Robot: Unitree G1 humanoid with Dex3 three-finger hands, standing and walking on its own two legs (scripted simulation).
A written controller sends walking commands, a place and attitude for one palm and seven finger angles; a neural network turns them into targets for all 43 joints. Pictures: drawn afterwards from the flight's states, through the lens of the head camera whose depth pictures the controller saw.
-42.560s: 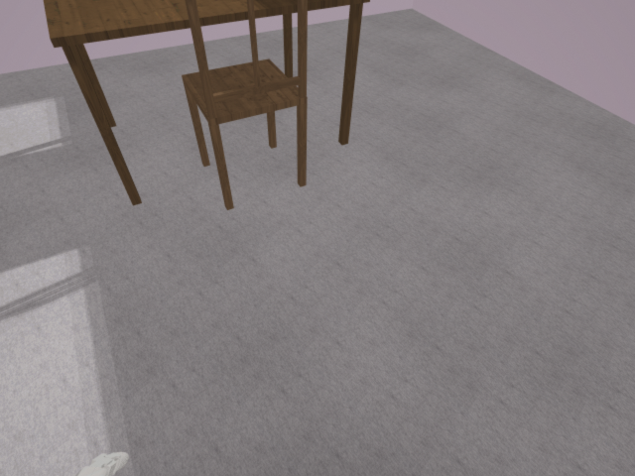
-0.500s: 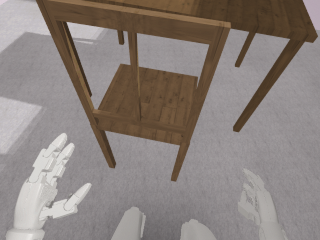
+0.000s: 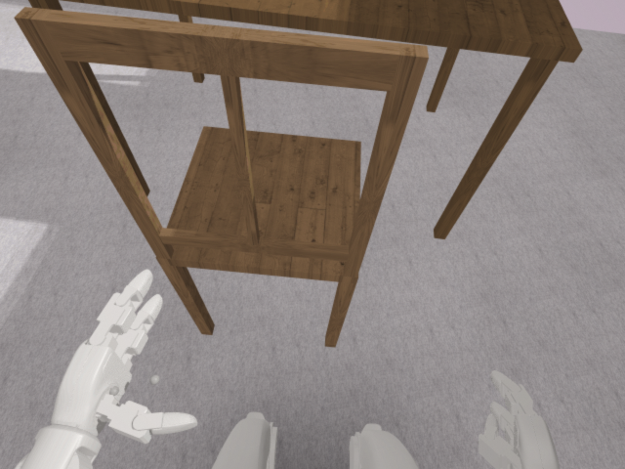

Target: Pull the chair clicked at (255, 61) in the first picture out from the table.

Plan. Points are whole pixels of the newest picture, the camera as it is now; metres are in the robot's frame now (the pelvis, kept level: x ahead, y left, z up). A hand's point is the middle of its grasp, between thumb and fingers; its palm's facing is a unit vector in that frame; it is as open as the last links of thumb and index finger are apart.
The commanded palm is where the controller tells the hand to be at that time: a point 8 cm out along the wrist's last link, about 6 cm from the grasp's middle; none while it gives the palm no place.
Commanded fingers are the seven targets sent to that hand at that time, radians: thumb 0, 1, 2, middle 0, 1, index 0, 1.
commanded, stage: raise the hand toward the chair's back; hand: left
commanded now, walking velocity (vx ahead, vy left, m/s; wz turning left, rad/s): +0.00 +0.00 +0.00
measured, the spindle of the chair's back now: (245, 177) +0.49 +0.12 +0.05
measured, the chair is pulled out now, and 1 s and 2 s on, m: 0.24 0.24 0.24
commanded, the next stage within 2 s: aim the fingers beside a spindle in 1.00 s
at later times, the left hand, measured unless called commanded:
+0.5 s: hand (107, 337) +0.25 +0.23 +0.06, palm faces -0.01 -1.00 -0.08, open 16.9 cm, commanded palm +0.22 +0.28 +0.06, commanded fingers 0.00 -0.50 0.30 -0.06 -0.08 -0.06 -0.08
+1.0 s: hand (142, 339) +0.25 +0.20 +0.06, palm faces -0.05 -1.00 -0.06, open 16.9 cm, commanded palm +0.23 +0.26 +0.06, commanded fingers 0.00 -0.50 0.30 -0.06 -0.08 -0.06 -0.08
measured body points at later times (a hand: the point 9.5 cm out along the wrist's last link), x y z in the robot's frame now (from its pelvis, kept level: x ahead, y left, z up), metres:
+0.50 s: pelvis +0.01 +0.02 +0.01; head +0.07 +0.04 +0.46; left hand +0.24 +0.29 +0.07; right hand +0.19 -0.21 -0.06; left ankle +0.03 +0.11 -0.64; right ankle +0.02 -0.12 -0.64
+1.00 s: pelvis +0.02 +0.00 +0.02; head +0.08 +0.01 +0.46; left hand +0.25 +0.25 +0.06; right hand +0.19 -0.24 -0.05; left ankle +0.03 +0.11 -0.64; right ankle +0.02 -0.12 -0.64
